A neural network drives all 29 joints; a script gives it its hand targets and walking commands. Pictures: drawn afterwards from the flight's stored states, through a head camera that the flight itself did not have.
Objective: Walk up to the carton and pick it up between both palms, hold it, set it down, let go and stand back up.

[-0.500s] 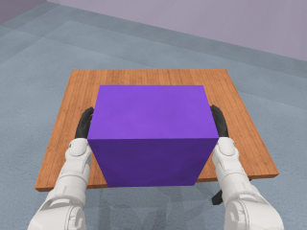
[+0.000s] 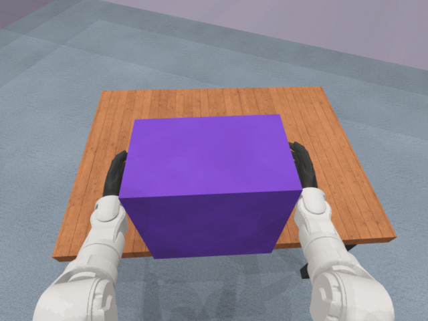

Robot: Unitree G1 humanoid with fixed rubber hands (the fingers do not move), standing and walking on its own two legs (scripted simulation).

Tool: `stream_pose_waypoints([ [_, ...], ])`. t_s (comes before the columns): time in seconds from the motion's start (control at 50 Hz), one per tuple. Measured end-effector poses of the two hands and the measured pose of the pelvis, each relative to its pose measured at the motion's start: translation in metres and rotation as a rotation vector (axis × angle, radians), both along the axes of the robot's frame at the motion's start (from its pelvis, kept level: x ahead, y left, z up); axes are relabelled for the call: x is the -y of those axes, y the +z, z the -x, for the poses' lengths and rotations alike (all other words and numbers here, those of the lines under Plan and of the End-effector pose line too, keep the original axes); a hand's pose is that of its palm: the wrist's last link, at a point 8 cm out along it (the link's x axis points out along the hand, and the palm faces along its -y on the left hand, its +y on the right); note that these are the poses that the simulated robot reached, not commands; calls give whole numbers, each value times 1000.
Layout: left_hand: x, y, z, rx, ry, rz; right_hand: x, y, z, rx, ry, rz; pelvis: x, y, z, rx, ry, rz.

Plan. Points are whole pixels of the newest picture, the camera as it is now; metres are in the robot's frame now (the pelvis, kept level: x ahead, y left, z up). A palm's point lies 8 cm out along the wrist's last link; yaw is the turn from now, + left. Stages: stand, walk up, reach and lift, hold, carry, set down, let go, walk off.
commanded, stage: set down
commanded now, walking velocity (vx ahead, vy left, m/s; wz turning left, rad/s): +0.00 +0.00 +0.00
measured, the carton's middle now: (210, 193) +0.40 +0.04 -0.03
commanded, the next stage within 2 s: none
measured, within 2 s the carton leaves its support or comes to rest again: neither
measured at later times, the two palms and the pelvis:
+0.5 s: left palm (117, 190) +0.37 +0.23 +0.01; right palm (304, 186) +0.40 -0.15 +0.02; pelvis +0.00 +0.00 +0.00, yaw +0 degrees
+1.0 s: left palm (118, 191) +0.37 +0.22 +0.01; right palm (304, 186) +0.40 -0.15 +0.02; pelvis +0.00 +0.00 +0.00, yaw +0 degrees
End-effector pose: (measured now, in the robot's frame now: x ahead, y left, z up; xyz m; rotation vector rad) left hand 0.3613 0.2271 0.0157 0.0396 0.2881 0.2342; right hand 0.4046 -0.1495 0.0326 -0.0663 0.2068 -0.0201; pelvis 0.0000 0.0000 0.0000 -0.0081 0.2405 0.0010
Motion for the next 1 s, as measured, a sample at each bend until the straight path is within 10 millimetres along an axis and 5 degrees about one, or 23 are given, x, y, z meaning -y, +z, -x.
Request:
stream_pose_waypoints([
  [1.0,2,-7,-5,63,-13,15,3,-13,4,27,-21,-19,-1,-3,2,-20,-1,-1],
])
